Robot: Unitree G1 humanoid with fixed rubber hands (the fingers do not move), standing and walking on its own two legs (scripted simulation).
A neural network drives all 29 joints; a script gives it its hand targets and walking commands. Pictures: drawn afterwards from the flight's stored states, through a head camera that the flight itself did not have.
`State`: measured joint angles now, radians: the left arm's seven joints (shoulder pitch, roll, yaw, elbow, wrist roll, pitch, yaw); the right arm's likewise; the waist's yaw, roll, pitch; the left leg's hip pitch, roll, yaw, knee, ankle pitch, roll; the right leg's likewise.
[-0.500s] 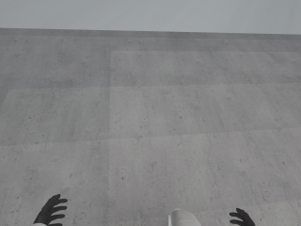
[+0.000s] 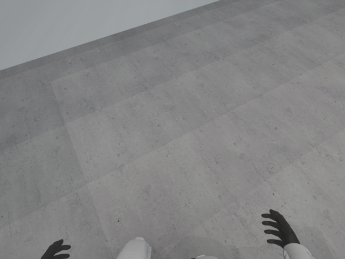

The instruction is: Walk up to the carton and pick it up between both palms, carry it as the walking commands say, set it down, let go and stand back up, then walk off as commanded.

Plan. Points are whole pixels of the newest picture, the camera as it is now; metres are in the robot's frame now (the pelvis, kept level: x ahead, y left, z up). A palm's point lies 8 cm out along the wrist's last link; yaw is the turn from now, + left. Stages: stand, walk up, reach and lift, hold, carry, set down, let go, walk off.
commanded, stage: walk off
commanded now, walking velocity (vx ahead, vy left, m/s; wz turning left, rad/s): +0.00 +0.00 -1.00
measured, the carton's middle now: out of the picture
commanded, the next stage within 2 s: none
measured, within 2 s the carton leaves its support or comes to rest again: neither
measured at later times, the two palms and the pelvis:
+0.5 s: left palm (120, 191) +0.28 +0.16 -0.09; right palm out of the picture -0.07 -0.27 -0.10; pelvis +0.00 +0.02 +0.00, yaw -30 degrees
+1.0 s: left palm (145, 185) +0.30 +0.10 -0.10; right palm out of the picture -0.10 -0.30 -0.08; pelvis +0.01 +0.00 -0.01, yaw -58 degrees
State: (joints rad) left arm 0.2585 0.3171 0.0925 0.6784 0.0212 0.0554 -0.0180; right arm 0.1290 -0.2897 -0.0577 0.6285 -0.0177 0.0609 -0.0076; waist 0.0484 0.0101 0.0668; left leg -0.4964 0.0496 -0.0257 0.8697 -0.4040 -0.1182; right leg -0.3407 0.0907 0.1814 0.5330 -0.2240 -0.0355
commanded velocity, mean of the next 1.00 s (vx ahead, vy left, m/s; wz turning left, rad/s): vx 0.00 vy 0.00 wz -1.00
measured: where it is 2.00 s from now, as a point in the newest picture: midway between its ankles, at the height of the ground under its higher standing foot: outside the picture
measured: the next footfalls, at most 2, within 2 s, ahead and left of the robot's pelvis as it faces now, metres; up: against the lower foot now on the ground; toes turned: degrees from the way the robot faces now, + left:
left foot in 0.12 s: +0.07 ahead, +0.14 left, +0.00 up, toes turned -9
right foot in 0.56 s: -0.04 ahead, -0.12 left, +0.00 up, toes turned -39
